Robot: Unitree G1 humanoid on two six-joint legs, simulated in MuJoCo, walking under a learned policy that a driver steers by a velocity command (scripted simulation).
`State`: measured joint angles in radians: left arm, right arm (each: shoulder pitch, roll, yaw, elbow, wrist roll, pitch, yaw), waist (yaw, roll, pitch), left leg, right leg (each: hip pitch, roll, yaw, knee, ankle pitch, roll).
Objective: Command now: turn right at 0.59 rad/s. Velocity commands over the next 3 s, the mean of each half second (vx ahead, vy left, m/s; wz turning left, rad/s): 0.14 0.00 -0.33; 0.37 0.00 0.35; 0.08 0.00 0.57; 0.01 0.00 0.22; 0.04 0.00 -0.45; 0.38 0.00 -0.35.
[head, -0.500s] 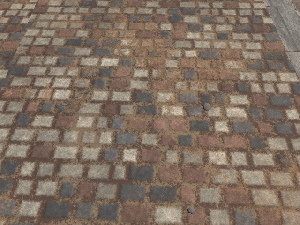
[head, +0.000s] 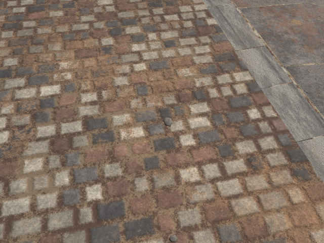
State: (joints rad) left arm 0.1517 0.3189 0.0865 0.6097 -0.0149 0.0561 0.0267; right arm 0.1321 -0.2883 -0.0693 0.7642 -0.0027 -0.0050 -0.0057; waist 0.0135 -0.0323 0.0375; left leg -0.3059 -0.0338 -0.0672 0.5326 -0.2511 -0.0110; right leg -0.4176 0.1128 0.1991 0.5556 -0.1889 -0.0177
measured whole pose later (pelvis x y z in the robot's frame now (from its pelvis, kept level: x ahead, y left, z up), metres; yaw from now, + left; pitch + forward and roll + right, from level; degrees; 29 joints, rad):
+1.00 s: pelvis +0.25 +0.01 +0.00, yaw +6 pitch +2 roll +0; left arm 0.24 0.30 0.04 0.70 0.00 -0.08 0.02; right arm 0.15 -0.32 -0.06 0.66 0.01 -0.04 0.04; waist 0.01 -0.01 0.09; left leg -0.40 -0.10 0.00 0.50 -0.12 0.10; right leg -0.44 -0.04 0.05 1.25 -0.45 0.04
